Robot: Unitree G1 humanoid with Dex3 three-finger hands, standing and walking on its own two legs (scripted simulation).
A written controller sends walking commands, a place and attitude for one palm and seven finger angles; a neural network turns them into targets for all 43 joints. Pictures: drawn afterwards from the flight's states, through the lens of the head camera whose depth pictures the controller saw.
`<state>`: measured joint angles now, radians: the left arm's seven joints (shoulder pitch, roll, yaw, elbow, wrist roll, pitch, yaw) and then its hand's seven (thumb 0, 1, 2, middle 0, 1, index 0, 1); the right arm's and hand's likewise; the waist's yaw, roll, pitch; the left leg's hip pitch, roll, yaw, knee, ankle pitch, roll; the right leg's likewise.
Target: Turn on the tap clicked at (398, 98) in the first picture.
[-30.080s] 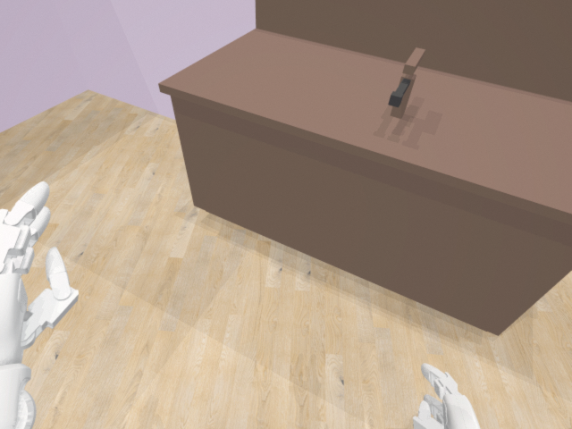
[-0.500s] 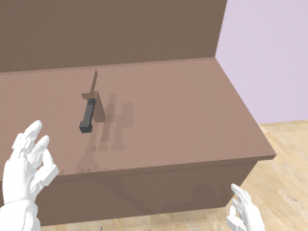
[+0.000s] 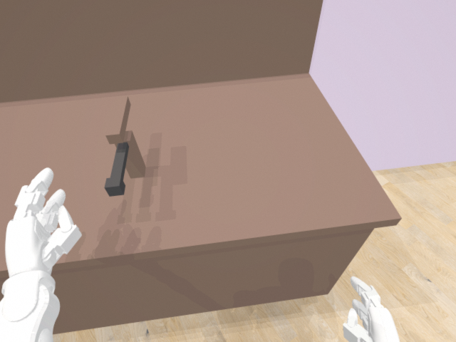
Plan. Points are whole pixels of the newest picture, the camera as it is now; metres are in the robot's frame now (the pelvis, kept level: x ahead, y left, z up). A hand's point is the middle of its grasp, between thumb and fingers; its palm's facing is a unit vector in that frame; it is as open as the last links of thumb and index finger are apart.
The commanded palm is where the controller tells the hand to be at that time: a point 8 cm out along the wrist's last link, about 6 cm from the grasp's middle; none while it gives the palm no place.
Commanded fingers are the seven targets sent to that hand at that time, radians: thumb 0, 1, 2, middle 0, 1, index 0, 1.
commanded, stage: reach beside the lever's end, fingers flat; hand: left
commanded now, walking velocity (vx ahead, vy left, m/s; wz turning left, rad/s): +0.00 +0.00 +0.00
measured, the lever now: (115, 186) +0.37 +0.27 +0.06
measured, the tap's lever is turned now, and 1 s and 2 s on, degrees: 0 0 3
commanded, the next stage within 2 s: push the lever round in 1.42 s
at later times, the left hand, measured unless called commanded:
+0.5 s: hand (90, 212) +0.29 +0.27 +0.09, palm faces +0.43 -0.90 -0.09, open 7.7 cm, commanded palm +0.25 +0.31 +0.08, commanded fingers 0.00 0.90 0.90 -0.16 -0.19 -0.16 -0.19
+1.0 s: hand (99, 200) +0.33 +0.28 +0.07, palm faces +0.46 -0.88 -0.09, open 7.8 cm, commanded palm +0.29 +0.32 +0.06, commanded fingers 0.00 0.90 0.90 -0.15 -0.15 -0.15 -0.15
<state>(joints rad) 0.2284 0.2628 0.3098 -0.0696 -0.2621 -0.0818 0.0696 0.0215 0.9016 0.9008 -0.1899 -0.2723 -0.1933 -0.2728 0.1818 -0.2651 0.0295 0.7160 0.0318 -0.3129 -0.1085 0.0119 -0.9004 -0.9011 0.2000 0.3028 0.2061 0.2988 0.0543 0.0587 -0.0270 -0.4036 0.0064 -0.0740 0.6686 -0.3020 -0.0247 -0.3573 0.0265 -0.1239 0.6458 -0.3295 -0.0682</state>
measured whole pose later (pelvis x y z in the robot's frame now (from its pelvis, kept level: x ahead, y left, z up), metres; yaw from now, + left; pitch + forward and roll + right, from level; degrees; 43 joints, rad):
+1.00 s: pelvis +0.00 +0.02 -0.01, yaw -1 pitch +7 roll -1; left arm -0.09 0.27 0.33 0.35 -0.17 -0.23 0.12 0.02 0.90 0.90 -0.15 -0.15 -0.15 -0.15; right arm 0.21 -0.27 0.01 0.71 0.00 -0.18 -0.07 0.01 -0.90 -0.90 0.20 0.30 0.21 0.30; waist 0.01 0.04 -0.05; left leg -0.54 0.00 -0.05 0.74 -0.33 -0.01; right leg -0.49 0.02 -0.10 0.71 -0.35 -0.05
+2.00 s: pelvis +0.01 +0.03 -0.01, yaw -1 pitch +9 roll -2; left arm -0.13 0.23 0.27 0.38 -0.14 -0.27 0.18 0.01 0.91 0.90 -0.15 -0.15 -0.15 -0.15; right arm 0.21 -0.25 0.01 0.68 0.00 -0.12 -0.05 0.01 -0.90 -0.90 0.20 0.30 0.21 0.30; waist 0.01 0.04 -0.07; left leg -0.58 -0.01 -0.05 0.79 -0.36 0.00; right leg -0.53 0.01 -0.10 0.74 -0.37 -0.03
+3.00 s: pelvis +0.01 +0.01 -0.01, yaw -1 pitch +8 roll -1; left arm -0.18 0.08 0.15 0.36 -0.03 -0.20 0.51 0.02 0.95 0.91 -0.15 -0.15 -0.15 -0.15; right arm 0.18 -0.23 0.00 0.68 -0.03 -0.05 -0.02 0.01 -0.90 -0.90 0.20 0.30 0.21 0.30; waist 0.00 0.04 -0.09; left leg -0.57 0.00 -0.06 0.79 -0.36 -0.01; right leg -0.52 0.02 -0.11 0.75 -0.37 -0.05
